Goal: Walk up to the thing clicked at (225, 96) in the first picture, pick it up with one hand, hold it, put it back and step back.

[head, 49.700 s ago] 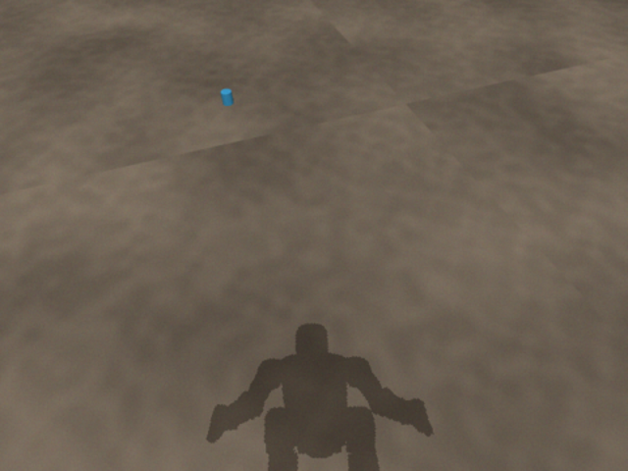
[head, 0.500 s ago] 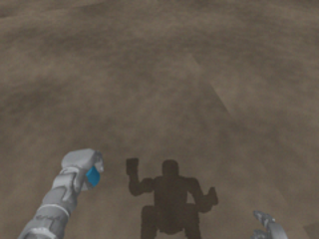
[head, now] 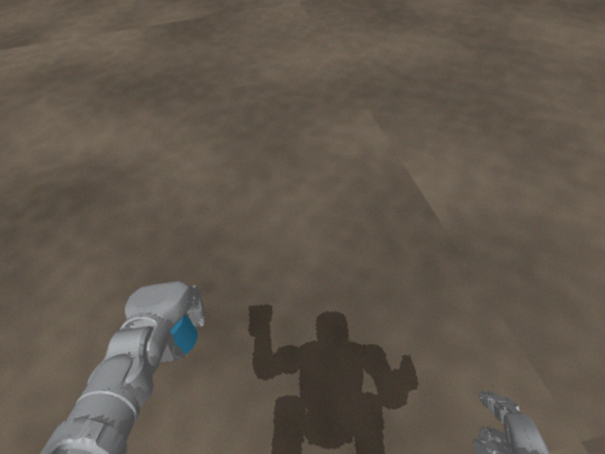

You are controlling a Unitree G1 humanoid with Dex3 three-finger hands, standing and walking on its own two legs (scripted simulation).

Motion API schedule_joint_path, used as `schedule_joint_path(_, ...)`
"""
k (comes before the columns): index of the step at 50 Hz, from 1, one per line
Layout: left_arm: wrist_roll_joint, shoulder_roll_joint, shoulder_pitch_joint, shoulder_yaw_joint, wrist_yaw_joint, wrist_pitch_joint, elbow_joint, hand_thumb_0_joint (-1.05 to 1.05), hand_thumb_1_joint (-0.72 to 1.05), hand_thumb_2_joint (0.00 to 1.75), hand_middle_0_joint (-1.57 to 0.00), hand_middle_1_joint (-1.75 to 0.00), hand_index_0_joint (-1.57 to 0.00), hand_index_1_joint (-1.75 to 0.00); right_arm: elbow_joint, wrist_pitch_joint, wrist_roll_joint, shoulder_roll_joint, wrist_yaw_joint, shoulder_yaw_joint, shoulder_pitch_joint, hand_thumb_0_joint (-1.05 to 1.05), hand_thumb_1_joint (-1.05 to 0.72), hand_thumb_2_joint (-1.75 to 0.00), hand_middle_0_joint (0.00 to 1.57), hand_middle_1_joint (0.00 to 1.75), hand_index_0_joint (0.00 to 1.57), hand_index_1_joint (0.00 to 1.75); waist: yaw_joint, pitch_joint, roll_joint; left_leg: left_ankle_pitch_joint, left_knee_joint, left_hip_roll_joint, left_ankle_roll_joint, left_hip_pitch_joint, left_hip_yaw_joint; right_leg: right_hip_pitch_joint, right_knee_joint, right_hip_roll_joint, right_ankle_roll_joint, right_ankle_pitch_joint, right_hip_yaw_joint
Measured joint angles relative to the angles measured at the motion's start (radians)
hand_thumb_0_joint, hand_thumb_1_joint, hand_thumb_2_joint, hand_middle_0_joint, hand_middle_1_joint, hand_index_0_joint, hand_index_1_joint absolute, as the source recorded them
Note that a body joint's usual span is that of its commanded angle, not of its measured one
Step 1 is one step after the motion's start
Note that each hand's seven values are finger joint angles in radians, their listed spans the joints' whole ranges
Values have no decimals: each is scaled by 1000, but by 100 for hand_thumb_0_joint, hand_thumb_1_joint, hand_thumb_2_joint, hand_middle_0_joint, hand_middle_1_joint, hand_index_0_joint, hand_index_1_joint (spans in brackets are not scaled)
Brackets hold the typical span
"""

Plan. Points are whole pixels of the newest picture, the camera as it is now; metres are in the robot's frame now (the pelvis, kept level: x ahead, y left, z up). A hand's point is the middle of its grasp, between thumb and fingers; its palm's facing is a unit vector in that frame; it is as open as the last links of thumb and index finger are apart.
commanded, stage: hold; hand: left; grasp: from above
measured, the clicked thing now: (171, 329) +0.31 +0.23 -0.07
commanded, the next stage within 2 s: crouch in 0.94 s
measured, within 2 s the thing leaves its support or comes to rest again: neither
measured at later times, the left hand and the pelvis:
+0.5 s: hand (166, 333) +0.29 +0.22 -0.03, palm faces -0.46 -0.07 -0.88, open 7.6 cm; pelvis +0.00 +0.00 +0.01, yaw +0 degrees
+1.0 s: hand (162, 335) +0.29 +0.23 -0.03, palm faces -0.47 -0.07 -0.88, open 7.6 cm; pelvis +0.00 +0.00 +0.01, yaw +0 degrees
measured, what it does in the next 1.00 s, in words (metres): stands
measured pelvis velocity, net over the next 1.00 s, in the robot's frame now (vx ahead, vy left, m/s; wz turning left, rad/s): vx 0.00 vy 0.00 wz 0.00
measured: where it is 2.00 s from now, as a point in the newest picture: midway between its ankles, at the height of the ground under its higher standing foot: outside the picture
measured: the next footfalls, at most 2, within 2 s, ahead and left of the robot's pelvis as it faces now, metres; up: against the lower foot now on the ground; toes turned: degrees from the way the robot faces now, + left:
none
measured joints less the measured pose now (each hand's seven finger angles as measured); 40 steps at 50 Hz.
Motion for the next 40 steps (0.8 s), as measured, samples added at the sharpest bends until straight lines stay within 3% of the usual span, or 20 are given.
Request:
schedule_joint_path(26,-10,8,13,-2,-46,-1,-49,-2,12,60,-54,-88,-86,-85,-16,9,7,8,-6,13,-22,1,-91,-89,20,30,20,29,12,24,5,33,-65,-4,3,65,5,62,-62,-3,2,32,4)
schedule_joint_path(40,2,8,22,0,-28,-4,-54,-2,11,61,-55,-88,-86,-85,-9,18,7,7,-7,7,-22,1,-91,-90,20,30,20,29,16,28,4,39,-79,-6,4,76,5,74,-77,-5,3,39,4)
